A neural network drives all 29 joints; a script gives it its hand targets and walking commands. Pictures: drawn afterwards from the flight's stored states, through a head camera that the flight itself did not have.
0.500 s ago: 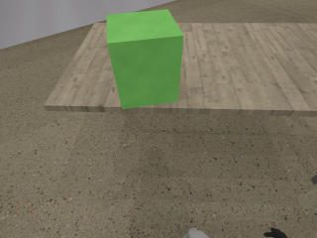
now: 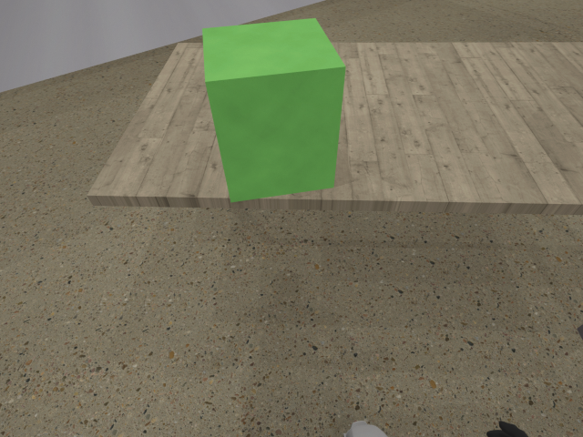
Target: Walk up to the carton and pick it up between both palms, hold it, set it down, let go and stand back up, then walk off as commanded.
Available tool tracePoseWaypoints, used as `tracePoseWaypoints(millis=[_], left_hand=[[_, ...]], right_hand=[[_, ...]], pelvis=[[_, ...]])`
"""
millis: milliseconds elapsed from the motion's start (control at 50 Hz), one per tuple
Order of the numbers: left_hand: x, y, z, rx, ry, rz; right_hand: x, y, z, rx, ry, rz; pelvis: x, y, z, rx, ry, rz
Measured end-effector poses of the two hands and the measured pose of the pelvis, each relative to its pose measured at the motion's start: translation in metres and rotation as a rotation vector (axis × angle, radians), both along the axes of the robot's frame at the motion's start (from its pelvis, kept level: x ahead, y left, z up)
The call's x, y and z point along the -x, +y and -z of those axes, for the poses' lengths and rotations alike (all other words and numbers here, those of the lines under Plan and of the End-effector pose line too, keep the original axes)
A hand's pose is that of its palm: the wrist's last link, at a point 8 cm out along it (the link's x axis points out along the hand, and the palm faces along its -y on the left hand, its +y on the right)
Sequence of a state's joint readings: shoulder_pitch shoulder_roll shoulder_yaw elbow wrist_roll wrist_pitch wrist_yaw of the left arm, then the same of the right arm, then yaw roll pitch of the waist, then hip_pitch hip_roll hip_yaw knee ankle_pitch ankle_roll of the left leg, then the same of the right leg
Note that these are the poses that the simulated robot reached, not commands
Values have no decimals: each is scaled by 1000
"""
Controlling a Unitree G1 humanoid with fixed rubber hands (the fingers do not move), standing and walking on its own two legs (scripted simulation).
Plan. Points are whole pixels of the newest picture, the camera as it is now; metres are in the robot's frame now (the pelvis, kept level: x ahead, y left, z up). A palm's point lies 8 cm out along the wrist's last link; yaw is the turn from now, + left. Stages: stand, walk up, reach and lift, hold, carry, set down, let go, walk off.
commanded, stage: walk up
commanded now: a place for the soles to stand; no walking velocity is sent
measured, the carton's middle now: (272, 112) +0.68 +0.06 +0.10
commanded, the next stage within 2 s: none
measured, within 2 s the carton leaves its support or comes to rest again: neither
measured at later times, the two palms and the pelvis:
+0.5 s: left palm out of the picture +0.08 +0.31 -0.09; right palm out of the picture +0.11 -0.31 -0.09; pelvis +0.00 -0.01 +0.00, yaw +0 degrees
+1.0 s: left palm out of the picture +0.08 +0.32 -0.09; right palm out of the picture +0.11 -0.30 -0.09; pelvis +0.00 +0.00 +0.00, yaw +0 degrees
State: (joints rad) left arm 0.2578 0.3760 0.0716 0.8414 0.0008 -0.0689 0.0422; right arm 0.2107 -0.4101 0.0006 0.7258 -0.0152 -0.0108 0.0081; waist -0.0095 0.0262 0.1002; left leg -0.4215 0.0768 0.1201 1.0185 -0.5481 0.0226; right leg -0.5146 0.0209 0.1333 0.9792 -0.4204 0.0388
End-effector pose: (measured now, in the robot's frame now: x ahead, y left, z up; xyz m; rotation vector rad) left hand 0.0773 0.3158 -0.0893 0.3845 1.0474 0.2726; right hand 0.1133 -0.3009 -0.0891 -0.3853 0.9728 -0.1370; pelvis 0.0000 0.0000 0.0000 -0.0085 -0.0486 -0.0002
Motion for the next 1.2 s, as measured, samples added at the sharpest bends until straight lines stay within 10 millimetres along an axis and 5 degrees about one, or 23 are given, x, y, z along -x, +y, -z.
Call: tracePoseWaypoints(millis=[1200], left_hand=[[-1,-6,-1,-2,6,2]], right_hand=[[0,-6,1,-3,1,9]], pelvis=[[-1,-5,0,-1,-23,7]])
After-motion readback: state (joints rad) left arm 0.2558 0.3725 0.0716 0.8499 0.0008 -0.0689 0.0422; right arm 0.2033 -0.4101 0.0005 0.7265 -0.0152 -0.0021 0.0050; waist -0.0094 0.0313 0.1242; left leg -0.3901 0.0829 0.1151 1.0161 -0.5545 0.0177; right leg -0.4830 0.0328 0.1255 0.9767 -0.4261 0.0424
